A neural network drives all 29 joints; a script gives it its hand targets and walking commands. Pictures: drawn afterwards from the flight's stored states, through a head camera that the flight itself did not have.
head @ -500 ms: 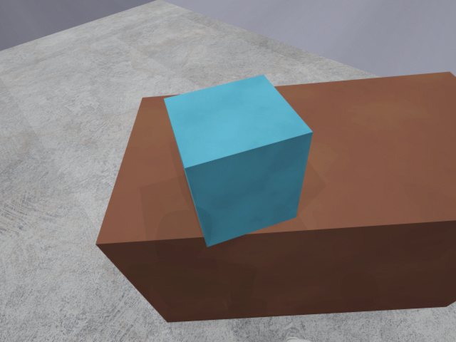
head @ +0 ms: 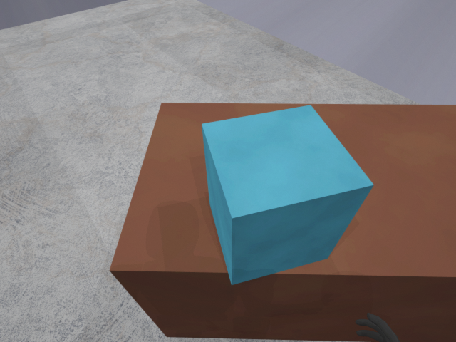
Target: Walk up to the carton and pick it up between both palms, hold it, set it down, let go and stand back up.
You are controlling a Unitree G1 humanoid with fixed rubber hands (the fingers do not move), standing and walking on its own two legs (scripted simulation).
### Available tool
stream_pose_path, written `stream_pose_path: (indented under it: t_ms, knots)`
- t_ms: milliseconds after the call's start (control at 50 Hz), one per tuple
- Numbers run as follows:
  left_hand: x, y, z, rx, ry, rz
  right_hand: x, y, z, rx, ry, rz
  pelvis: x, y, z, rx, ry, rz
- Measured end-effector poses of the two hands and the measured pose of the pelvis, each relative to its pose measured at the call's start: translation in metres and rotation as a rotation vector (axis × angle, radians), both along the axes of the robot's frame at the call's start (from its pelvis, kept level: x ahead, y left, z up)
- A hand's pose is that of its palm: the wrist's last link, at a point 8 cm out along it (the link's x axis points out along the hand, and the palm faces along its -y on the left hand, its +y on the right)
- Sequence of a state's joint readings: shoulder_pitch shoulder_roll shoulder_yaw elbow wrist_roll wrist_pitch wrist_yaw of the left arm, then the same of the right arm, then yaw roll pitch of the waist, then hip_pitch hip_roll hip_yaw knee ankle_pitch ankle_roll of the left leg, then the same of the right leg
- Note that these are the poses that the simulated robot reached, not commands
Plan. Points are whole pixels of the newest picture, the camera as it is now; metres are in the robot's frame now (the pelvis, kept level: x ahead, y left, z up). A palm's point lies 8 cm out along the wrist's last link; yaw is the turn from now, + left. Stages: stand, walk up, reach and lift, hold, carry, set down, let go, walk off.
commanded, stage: walk up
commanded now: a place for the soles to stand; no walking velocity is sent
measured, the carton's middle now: (270, 197) +0.39 -0.04 +0.04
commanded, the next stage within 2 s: reach and lift in 1.56 s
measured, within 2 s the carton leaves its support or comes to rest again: neither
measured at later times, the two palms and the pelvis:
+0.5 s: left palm out of the picture +0.10 +0.25 -0.09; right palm out of the picture +0.08 -0.27 -0.10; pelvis +0.00 +0.00 +0.01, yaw -3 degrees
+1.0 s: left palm out of the picture +0.11 +0.25 -0.10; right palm out of the picture +0.03 -0.27 -0.11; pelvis +0.01 +0.00 +0.01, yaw -6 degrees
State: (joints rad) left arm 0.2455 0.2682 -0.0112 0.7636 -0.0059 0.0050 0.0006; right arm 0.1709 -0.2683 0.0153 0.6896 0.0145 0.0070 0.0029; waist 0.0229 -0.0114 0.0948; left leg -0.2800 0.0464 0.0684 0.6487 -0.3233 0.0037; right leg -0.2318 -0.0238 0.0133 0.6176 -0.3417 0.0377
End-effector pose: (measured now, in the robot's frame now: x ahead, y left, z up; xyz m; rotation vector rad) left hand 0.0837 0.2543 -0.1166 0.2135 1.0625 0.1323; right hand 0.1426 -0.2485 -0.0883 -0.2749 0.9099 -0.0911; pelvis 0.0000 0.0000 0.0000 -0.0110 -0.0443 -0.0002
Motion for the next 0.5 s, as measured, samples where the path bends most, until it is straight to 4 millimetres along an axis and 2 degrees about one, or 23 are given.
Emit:
stream_pose_path:
  t_ms: [80,180,340,500]
  knots:
    - [0.013,0.001,0.008,0.006,-0.026,-0.016,0.01,0.0,0.006,0.001,-0.029,0.0,0.004,0.001,0.003,0.003,0.005,-0.008]
    - [0.022,0.005,0.015,0.024,-0.042,-0.034,0.005,-0.003,0.005,0.008,-0.027,-0.02,0.006,0.001,0.005,0.006,0.005,-0.019]
    - [0.026,0.006,0.022,0.042,-0.048,-0.055,-0.028,-0.01,-0.005,0.019,0.038,-0.066,0.004,0.001,0.007,0.011,-0.001,-0.037]
    - [0.02,0.001,0.023,0.039,-0.035,-0.074,-0.065,-0.017,-0.012,0.021,0.1,-0.111,-0.002,-0.001,0.008,0.015,-0.005,-0.053]
